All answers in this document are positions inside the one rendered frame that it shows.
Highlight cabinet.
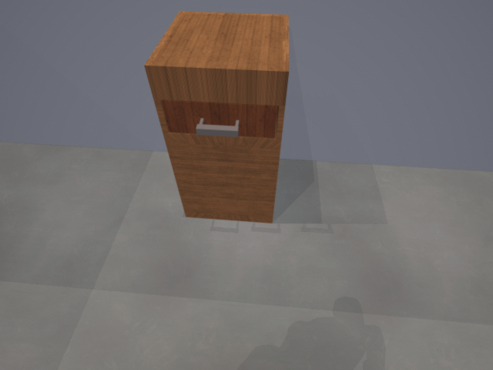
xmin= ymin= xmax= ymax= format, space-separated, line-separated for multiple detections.
xmin=144 ymin=12 xmax=289 ymax=224

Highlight handle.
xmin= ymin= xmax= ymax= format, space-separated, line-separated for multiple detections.
xmin=196 ymin=118 xmax=239 ymax=137

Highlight drawer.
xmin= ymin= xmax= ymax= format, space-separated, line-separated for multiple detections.
xmin=161 ymin=99 xmax=277 ymax=138

